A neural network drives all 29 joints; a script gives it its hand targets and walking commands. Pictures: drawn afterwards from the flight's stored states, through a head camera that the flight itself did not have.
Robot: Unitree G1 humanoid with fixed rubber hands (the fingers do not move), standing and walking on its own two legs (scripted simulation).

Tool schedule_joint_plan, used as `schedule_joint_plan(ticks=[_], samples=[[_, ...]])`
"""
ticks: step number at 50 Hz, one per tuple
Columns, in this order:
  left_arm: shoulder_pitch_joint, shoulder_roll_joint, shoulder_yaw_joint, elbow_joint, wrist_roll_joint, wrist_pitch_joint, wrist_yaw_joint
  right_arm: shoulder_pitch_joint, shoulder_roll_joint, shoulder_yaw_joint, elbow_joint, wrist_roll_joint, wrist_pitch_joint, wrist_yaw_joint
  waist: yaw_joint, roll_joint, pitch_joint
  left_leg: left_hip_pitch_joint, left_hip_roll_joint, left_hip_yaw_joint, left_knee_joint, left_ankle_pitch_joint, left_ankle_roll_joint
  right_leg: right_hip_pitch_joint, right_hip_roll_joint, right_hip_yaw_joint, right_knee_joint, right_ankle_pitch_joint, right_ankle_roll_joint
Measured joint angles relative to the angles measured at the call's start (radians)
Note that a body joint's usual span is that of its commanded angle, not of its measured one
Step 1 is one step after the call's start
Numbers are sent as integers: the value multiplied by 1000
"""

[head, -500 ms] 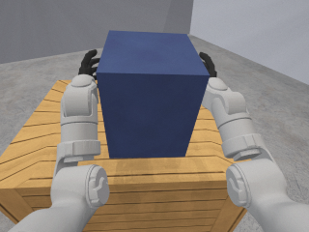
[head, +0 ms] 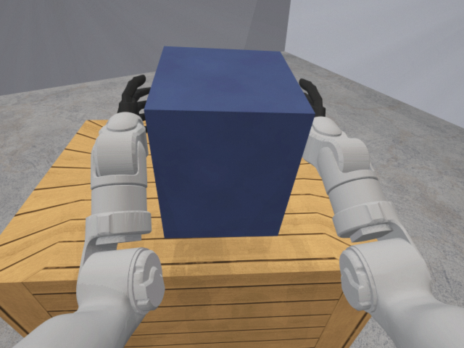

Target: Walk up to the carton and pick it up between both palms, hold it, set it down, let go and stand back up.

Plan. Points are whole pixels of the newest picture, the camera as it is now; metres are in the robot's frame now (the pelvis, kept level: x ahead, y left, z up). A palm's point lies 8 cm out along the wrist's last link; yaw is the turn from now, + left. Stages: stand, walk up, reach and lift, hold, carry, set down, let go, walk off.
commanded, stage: hold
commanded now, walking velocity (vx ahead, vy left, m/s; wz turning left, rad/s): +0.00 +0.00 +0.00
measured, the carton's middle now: (222, 144) +0.38 +0.00 +0.21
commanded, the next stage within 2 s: none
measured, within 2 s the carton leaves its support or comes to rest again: neither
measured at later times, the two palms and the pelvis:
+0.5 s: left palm (130, 126) +0.36 +0.15 +0.26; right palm (312, 127) +0.36 -0.14 +0.25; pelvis +0.00 +0.00 +0.00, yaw +0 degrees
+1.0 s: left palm (130, 127) +0.36 +0.15 +0.26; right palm (312, 128) +0.36 -0.14 +0.24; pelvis +0.01 +0.01 +0.00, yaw +0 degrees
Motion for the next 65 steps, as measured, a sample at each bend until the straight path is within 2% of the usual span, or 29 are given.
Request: schedule_joint_plan(ticks=[8,12,20,65], samples=[[-1,2,-3,0,-2,-1,0,-1,0,0,0,-1,0,0,-1,0,-1,-2,0,-1,1,0,0,-1,0,0,0,0,0],[39,-6,-23,-61,-3,2,4,28,-8,22,-47,13,-5,-3,-10,0,-7,4,-1,-6,0,-2,1,8,-1,-5,-4,-2,2],[65,-26,-13,-82,20,9,0,44,9,4,-39,-2,-8,13,-13,-9,0,34,-2,-2,-8,-5,3,29,-2,-1,4,-12,3],[82,-38,-24,-122,34,19,5,63,9,7,-54,-10,-26,28,-11,-7,14,50,-3,6,-8,-11,7,45,-1,10,-2,-11,8]])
